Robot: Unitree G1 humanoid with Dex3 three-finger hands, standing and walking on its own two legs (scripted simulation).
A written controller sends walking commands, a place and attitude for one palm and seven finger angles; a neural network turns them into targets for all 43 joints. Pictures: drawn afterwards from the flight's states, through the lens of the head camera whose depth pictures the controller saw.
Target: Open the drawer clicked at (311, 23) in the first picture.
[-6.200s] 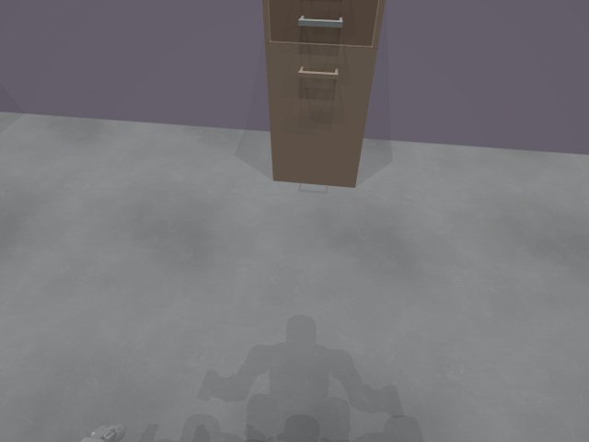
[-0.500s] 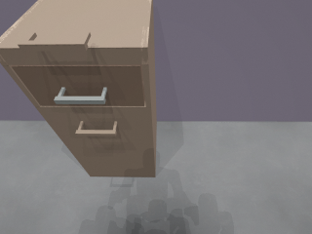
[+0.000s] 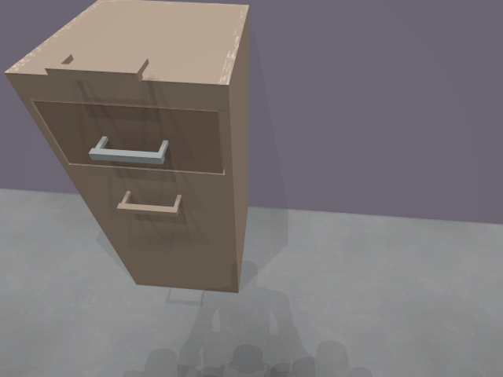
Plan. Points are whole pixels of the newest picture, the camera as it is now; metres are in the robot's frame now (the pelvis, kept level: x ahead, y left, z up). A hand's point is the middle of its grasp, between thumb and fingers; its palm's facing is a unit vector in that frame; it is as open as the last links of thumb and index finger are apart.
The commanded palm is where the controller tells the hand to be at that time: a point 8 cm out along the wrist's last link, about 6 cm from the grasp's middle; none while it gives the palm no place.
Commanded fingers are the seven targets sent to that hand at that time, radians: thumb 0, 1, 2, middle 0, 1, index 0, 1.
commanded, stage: come to a stop and stand still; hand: left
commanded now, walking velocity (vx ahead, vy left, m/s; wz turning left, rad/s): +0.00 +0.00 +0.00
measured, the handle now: (130, 149) +0.54 +0.31 +0.03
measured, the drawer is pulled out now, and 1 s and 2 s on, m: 0.00 0.00 0.00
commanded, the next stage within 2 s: look again from close up in 0.10 s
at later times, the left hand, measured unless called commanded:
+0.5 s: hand out of the picture +0.04 +0.24 -0.17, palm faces +0.04 -0.97 -0.25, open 7.3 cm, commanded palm none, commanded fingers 0.00 0.90 0.90 -0.20 -0.30 -0.20 -0.30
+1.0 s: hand out of the picture -0.04 +0.25 -0.18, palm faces +0.02 -0.98 -0.18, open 7.3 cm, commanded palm none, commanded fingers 0.00 0.90 0.90 -0.20 -0.30 -0.20 -0.30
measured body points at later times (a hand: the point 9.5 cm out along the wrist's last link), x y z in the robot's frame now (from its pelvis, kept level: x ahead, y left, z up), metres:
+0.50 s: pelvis +0.00 +0.04 +0.00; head -0.02 +0.04 +0.45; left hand +0.03 +0.29 -0.15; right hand -0.01 -0.21 -0.16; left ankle -0.04 +0.14 -0.74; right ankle +0.01 -0.06 -0.74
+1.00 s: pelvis -0.02 +0.08 +0.00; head -0.03 +0.08 +0.45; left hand -0.04 +0.30 -0.16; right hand -0.02 -0.15 -0.16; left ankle -0.04 +0.15 -0.74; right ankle +0.01 -0.06 -0.74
